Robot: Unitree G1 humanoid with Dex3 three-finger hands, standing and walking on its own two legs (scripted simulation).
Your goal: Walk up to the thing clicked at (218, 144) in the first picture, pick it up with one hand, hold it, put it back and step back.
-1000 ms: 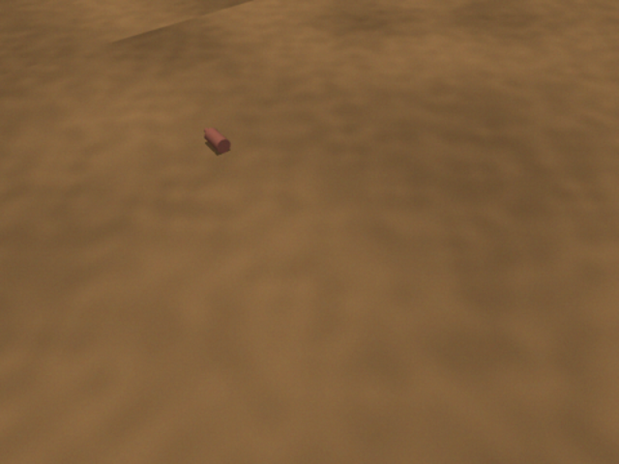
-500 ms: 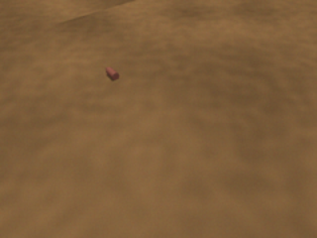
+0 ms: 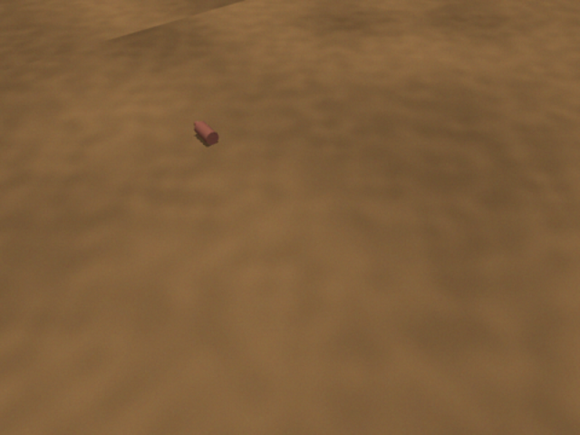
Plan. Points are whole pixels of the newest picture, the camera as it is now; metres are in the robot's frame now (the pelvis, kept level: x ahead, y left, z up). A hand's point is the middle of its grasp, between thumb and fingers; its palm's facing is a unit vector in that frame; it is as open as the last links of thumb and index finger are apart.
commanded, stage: stand
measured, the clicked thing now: (204, 130) +1.82 +0.57 -0.74
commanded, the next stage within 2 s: walk up in 0.12 s
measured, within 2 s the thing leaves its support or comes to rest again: neither
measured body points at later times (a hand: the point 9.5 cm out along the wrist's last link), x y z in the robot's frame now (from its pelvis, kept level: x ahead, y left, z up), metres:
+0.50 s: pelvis -0.02 -0.06 -0.01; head +0.03 -0.05 +0.44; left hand -0.01 +0.28 -0.12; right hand +0.16 -0.35 -0.13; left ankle -0.04 +0.08 -0.68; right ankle -0.01 -0.14 -0.75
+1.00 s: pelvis -0.01 -0.04 -0.02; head +0.00 +0.01 +0.43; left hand -0.16 +0.26 -0.15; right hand +0.26 -0.22 -0.11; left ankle -0.05 +0.07 -0.75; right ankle +0.09 -0.16 -0.70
